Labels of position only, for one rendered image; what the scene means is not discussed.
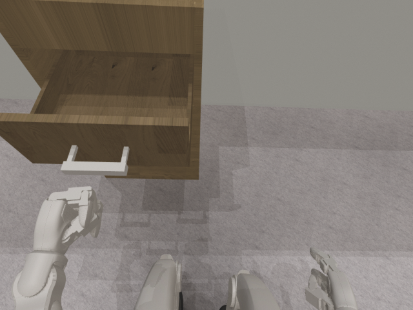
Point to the left robot thigh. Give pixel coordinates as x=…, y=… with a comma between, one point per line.
x=162, y=282

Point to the right robot thigh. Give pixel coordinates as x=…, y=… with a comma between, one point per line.
x=248, y=292

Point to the robot right hand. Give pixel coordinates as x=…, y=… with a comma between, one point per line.
x=335, y=291

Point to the handle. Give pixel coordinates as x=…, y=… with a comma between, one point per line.
x=72, y=167

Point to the drawer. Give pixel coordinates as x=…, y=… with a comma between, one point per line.
x=103, y=101

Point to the robot left forearm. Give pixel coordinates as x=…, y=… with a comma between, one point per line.
x=40, y=283

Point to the cabinet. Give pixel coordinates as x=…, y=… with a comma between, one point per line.
x=37, y=29

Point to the robot left hand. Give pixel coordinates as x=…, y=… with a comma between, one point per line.
x=77, y=206

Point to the robot thigh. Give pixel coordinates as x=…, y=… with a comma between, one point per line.
x=162, y=282
x=248, y=292

